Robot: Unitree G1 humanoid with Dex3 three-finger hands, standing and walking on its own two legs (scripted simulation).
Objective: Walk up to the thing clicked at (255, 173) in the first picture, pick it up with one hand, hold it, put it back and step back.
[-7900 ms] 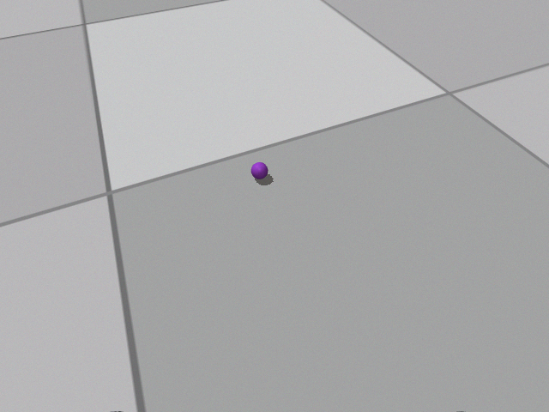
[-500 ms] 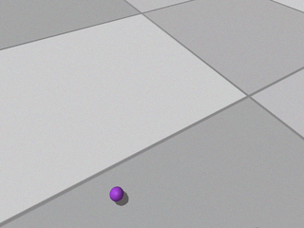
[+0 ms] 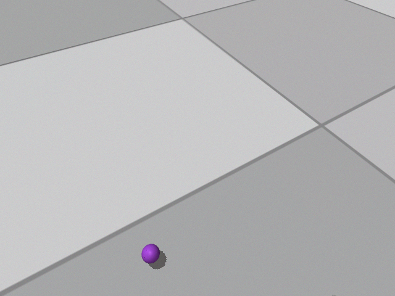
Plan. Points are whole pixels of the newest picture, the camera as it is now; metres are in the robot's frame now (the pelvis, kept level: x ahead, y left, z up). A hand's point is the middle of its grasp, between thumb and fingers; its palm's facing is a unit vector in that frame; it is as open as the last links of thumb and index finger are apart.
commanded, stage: stand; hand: left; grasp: from above
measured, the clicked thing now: (150, 253) +0.39 +0.26 -0.74
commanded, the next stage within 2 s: rise first in 0.50 s
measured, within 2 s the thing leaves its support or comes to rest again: neither
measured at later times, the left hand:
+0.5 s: hand out of the picture +0.07 +0.26 -0.16, palm faces -0.03 -0.94 -0.35, open 7.4 cm
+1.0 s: hand out of the picture +0.14 +0.26 -0.18, palm faces -0.09 -0.91 -0.40, open 11.9 cm
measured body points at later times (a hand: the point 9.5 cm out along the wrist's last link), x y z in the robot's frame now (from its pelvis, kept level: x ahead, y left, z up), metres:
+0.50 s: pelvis +0.00 +0.00 +0.00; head +0.01 +0.00 +0.45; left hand +0.07 +0.30 -0.13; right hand +0.07 -0.30 -0.13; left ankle -0.01 +0.14 -0.75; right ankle -0.02 -0.12 -0.75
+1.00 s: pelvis -0.02 +0.01 -0.04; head +0.05 +0.01 +0.41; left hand +0.14 +0.31 -0.16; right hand +0.09 -0.25 -0.15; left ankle -0.01 +0.14 -0.75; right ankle -0.02 -0.12 -0.75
